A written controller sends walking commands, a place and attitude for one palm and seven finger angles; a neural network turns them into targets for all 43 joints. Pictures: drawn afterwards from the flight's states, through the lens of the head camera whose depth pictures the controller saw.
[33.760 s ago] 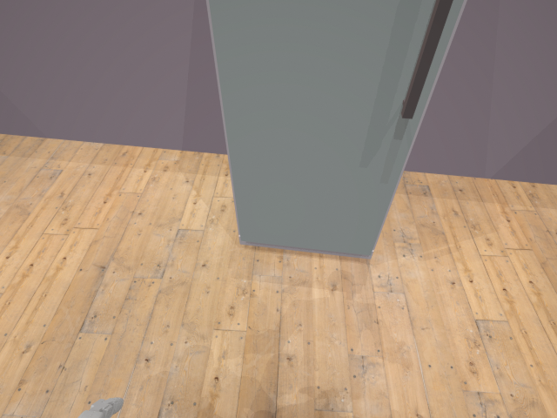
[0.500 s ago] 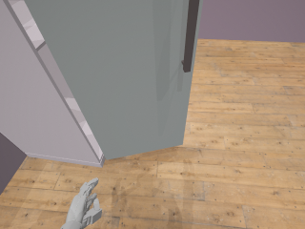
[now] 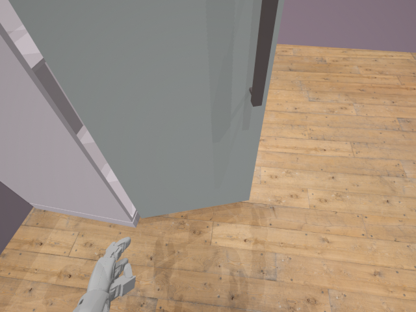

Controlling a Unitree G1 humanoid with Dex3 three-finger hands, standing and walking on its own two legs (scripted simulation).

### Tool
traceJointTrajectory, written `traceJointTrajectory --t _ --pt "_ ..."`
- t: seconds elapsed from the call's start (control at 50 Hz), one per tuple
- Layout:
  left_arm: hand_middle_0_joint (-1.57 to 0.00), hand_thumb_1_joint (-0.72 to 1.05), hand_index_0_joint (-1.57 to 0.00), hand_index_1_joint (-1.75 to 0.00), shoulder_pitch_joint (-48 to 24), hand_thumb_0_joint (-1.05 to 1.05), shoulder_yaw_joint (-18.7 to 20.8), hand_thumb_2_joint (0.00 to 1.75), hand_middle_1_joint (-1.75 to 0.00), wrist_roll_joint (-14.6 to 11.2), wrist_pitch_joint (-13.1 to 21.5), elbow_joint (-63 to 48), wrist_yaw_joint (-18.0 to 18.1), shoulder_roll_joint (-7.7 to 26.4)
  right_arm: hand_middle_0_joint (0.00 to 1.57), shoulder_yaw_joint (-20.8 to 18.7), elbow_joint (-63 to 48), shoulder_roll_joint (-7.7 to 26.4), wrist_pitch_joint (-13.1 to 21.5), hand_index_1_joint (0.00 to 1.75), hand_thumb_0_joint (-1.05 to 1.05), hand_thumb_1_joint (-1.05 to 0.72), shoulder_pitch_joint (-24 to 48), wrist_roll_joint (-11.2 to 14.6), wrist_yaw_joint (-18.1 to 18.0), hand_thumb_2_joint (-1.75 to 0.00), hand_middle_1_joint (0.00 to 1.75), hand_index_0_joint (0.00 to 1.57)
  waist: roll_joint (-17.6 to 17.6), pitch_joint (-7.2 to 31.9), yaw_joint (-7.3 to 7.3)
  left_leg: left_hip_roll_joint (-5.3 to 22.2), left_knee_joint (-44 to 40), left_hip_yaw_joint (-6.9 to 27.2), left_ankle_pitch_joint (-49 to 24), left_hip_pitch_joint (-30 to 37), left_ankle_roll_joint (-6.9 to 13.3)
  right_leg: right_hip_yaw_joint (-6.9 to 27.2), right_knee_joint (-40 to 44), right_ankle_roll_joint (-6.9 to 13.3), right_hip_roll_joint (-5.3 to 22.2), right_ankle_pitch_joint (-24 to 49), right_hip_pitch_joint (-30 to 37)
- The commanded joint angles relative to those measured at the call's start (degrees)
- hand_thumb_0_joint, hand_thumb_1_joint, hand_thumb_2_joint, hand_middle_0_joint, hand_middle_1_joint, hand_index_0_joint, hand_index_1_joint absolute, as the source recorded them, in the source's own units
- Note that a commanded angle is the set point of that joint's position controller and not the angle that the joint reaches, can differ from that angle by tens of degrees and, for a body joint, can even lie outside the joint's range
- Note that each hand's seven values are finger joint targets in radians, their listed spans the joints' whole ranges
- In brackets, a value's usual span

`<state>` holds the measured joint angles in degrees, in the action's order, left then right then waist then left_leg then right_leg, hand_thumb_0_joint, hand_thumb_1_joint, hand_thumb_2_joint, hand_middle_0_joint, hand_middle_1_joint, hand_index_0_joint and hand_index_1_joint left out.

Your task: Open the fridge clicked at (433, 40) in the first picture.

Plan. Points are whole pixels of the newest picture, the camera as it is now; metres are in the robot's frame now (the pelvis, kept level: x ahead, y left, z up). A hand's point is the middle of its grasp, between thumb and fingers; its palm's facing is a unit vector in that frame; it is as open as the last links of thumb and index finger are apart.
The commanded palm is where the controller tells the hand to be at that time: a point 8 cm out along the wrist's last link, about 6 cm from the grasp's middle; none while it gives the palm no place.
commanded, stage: stop stepping back and stand still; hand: right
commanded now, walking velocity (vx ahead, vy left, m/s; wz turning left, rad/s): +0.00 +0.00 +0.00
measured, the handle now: (264, 13) +0.66 -0.07 +0.23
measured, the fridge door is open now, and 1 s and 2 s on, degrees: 69 69 69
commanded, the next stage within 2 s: let the arm hang, fingers relaxed in 0.04 s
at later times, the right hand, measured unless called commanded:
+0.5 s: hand out of the picture +0.01 -0.18 -0.18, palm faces +0.03 +0.99 -0.16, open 6.9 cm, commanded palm none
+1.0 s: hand out of the picture -0.05 -0.19 -0.17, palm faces -0.01 +0.98 -0.19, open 7.4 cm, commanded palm none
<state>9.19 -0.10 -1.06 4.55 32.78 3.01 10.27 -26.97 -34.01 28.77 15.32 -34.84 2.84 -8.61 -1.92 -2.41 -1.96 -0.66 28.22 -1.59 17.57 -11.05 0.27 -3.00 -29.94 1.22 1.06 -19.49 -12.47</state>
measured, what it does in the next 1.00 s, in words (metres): shifts its weight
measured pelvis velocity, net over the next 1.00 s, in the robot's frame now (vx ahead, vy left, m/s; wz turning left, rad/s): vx -0.05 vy -0.02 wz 0.01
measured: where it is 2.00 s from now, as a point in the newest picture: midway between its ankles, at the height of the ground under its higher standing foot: outside the picture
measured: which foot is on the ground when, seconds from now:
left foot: down 0.00-1.00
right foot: down 0.00-1.00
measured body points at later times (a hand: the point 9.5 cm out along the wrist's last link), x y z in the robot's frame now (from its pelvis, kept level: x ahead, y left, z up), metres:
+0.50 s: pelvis -0.04 +0.00 +0.00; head -0.01 -0.04 +0.44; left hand +0.01 +0.24 -0.13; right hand +0.01 -0.23 -0.16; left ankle -0.05 +0.12 -0.74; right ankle -0.04 -0.10 -0.74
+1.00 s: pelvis -0.05 -0.02 +0.01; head -0.04 -0.01 +0.46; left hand -0.06 +0.20 -0.16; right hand -0.05 -0.24 -0.15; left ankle -0.05 +0.12 -0.74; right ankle -0.04 -0.10 -0.74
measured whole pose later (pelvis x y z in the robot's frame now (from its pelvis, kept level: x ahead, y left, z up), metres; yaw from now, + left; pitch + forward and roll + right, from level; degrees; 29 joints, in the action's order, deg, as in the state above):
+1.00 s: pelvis -0.05 -0.02 +0.01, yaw +0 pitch -1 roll +0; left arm 17.4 -0.3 0.9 -0.4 62.2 1.6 8.3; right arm 1.1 64.4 8.6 0.1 -16.5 -0.8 -1.9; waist 0.7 -1.6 -0.7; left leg 2.0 23.7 -0.5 13.1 -9.4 -1.6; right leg -4.6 -23.8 3.3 -1.6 -12.8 -10.0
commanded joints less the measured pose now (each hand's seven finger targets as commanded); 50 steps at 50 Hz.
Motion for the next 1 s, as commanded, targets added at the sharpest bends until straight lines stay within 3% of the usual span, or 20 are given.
traceJointTrajectory --t 0.0,0.06,0.1,0.12,0.14,0.16,0.18,0.2,0.24,0.28,0.32,0.36,0.4,0.46,0.5,0.52,0.56,0.74,0.88,0.98 --pt "-0.2 0.9 -0.2 -0.3 -0.8 0.0 3.09 0.9 -0.3 -0.52 1.21 -7.05 0.81 8.43 0.2 -8.1 -3.37 5.99 1.5 0.3 0.0 -0.9 -2.19 1.48 -1.03 -0.9 0.3 0.2 5.96 12.71 0.72 4.62 0.86 3.18 -33.85 7.08 1.53 3.61 1.43 -0.15 5.23 37.43 4.06" --pt "-0.2 0.9 -0.2 -0.3 -1.09 0.0 3.03 0.9 -0.3 -0.61 0.86 -7.06 1.15 8.72 0.2 -5.55 -1.75 4.58 0.73 0.3 0.0 -0.9 -0.4 1.21 -0.72 -0.9 0.3 0.2 3.9 12.44 0.65 4.99 0.62 3.4 -35.18 6.52 1.2 3.73 1.51 -0.06 5.33 37.82 4.33" --pt "-0.2 0.9 -0.2 -0.3 -1.64 0.0 2.81 0.9 -0.3 -0.54 0.7 -7.23 1.37 8.67 0.2 -3.98 -1.83 4.1 0.27 0.3 0.0 -0.9 1.18 0.96 -0.69 -0.9 0.3 0.2 3.25 11.97 0.9 5.31 -0.42 3.76 -33.5 6.33 0.88 4.14 2.14 0.27 5.24 34.12 3.48" --pt "-0.2 0.9 -0.2 -0.3 -6.15 0.0 4.67 0.9 -0.3 -2.37 4.96 -0.26 -3.7 14.29 0.2 22.06 35.55 -5.49 -7.17 0.3 0.0 -0.9 9.03 -2.81 5.86 -0.9 0.3 0.2 1.94 5.09 -1.93 8.82 6.44 0.46 -32.15 -4.2 2.43 3.59 -4.73 -0.55 5.47 34.96 1.51" --pt "-0.2 0.9 -0.2 -0.3 -1.12 0.0 4.81 0.9 -0.3 -0.01 3.07 1.64 -3.8 14.82 0.2 20.6 38.55 -6.96 -11.36 0.3 0.0 -0.9 10.21 -3.71 7.5 -0.9 0.3 0.2 1.95 6.34 -0.73 8.7 6.43 2.45 -20.94 -7.65 2.08 5.45 -2.51 -0.47 6.84 32.28 0.52" --pt "-0.2 0.9 -0.2 -0.3 0.29 0.0 5.38 0.9 -0.3 0.88 0.88 3.03 -3.8 15.75 0.2 19.68 40.03 -6.83 -13.84 0.3 0.0 -0.9 9.58 -5.19 8.06 -0.9 0.3 0.2 3.16 6.1 0.03 6.57 6.3 1.38 -13.09 -7.75 1.31 6.92 -0.76 0.94 7.05 29.57 -1.02" --pt "-0.2 0.9 -0.2 -0.3 0.03 0.0 4.61 0.9 -0.3 1.27 -0.41 3.58 -3.71 14.62 0.2 20.2 43.0 -7.66 -14.32 0.3 0.0 -0.9 10.44 -5.29 8.27 -0.9 0.3 0.2 2.88 7.09 1.07 5.6 6.7 1.0 -5.78 -6.8 0.81 7.92 0.3 2.68 7.89 22.29 -4.32" --pt "-0.2 0.9 -0.2 -0.3 -0.69 0.0 3.86 0.9 -0.3 1.8 -0.96 3.12 -3.61 13.99 0.2 20.83 46.12 -7.66 -14.43 0.3 0.0 -0.9 11.89 -5.29 8.54 -0.9 0.3 0.2 1.25 6.76 1.79 5.69 5.49 1.58 -3.19 -5.29 0.53 9.06 1.1 3.68 7.78 15.4 -7.59" --pt "-0.2 0.9 -0.2 -0.3 -0.02 0.0 2.95 0.9 -0.3 2.44 -1.56 3.32 -3.54 12.45 0.2 21.76 52.5 -5.99 -14.35 0.3 0.0 -0.9 14.23 -5.36 8.65 -0.9 0.3 0.2 -5.4 8.24 1.76 8.67 2.04 4.52 -12.67 -0.92 1.78 7.57 -1.56 2.7 4.43 14.68 -7.53" --pt "-0.2 0.9 -0.2 -0.3 0.38 0.0 2.77 0.9 -0.3 2.54 -2.55 4.46 -3.14 11.75 0.2 22.49 59.34 -4.74 -14.39 0.3 0.0 -0.9 17.45 -5.0 8.31 -0.9 0.3 0.2 -11.26 8.41 1.03 11.85 -0.74 8.64 -20.38 -1.03 3.95 4.86 -4.44 1.15 1.34 13.77 -4.58" --pt "-0.2 0.9 -0.2 -0.3 1.96 0.0 2.06 0.9 -0.3 2.61 -3.49 7.01 -2.93 10.27 0.2 23.76 65.4 -5.23 -15.1 0.3 0.0 -0.9 19.96 -4.6 7.84 -0.9 0.3 0.2 -7.97 6.66 0.37 11.05 -1.56 7.47 -18.0 -2.92 4.02 5.03 -2.16 0.63 1.4 14.66 -1.54" --pt "-0.2 0.9 -0.2 -0.3 2.0 0.0 1.25 0.9 -0.3 2.65 -3.68 10.16 -2.73 9.82 0.2 24.76 71.02 -7.11 -15.45 0.3 0.0 -0.9 20.66 -4.06 7.65 -0.9 0.3 0.2 2.4 4.6 0.87 7.76 -1.52 5.77 -11.35 -2.94 2.08 7.4 2.7 1.48 3.06 17.33 -0.77" --pt "-0.2 0.9 -0.2 -0.3 2.04 0.0 0.88 0.9 -0.3 2.54 -3.68 12.59 -2.47 9.7 0.2 25.24 76.41 -8.08 -15.62 0.3 0.0 -0.9 18.92 -3.8 7.51 -0.9 0.3 0.2 9.89 2.54 1.97 5.82 -2.61 4.46 -6.29 -0.61 1.36 8.27 6.06 2.13 3.77 15.12 -2.84" --pt "-0.2 0.9 -0.2 -0.3 4.16 0.0 1.14 0.9 -0.3 2.57 -3.88 15.3 -1.89 8.29 0.2 24.61 81.82 -10.03 -15.56 0.3 0.0 -0.9 16.71 -3.85 7.32 -0.9 0.3 0.2 14.49 3.62 2.29 5.4 -4.81 3.31 -4.6 2.35 1.74 8.54 8.21 2.23 3.96 9.07 -3.28" --pt "-0.2 0.9 -0.2 -0.3 5.4 0.0 1.12 0.9 -0.3 2.44 -4.07 16.99 -1.76 8.33 0.2 25.15 84.59 -10.11 -15.47 0.3 0.0 -0.9 16.78 -3.65 7.49 -0.9 0.3 0.2 14.84 3.11 2.23 5.21 -5.62 2.96 -4.19 2.93 1.88 8.7 9.62 2.18 4.22 6.22 -3.71" --pt "-0.2 0.9 -0.2 -0.3 6.34 0.0 1.25 0.9 -0.3 2.14 -4.18 17.39 -1.65 8.25 0.2 25.29 85.59 -9.9 -15.31 0.3 0.0 -0.9 16.61 -3.69 7.43 -0.9 0.3 0.2 10.67 3.17 2.28 5.2 -6.47 2.8 -4.85 3.24 1.82 9.04 9.52 2.36 4.61 6.94 -3.14" --pt "-0.2 0.9 -0.2 -0.3 7.97 0.0 1.35 0.9 -0.3 2.01 -4.14 19.02 -1.5 8.04 0.2 25.73 87.85 -10.8 -15.11 0.3 0.0 -0.9 16.93 -3.58 7.44 -0.9 0.3 0.2 6.6 2.55 1.84 5.59 -7.45 3.19 -5.58 2.69 1.86 8.88 9.79 2.34 4.79 7.67 -2.19" --pt "-0.2 0.9 -0.2 -0.3 11.49 0.0 1.03 0.9 -0.3 1.85 -4.1 24.43 -1.27 6.41 0.2 26.63 94.48 -12.61 -14.93 0.3 0.0 -0.9 15.23 -3.47 6.94 -0.9 0.3 0.2 0.42 -1.06 1.56 5.74 -8.58 3.83 -5.14 -0.04 1.48 8.05 12.23 2.41 5.06 7.32 -0.02" --pt "-0.2 0.9 -0.2 -0.3 12.11 0.0 0.87 0.9 -0.3 1.86 -4.0 27.37 -1.23 4.63 0.2 26.77 96.84 -14.02 -14.71 0.3 0.0 -0.9 14.4 -3.48 6.64 -0.9 0.3 0.2 0.44 -2.57 1.54 5.83 -8.72 4.31 -5.88 -1.4 1.22 6.81 12.61 2.21 4.63 8.08 0.94" --pt "-0.2 0.9 -0.2 -0.3 12.16 0.0 0.83 0.9 -0.3 1.9 -3.94 28.52 -1.12 3.69 0.2 26.68 97.65 -14.92 -14.71 0.3 0.0 -0.9 14.11 -3.53 6.51 -0.9 0.3 0.2 2.85 -4.06 1.6 5.65 -8.62 4.29 -5.59 -1.77 1.19 6.69 13.5 2.06 4.57 6.74 0.1"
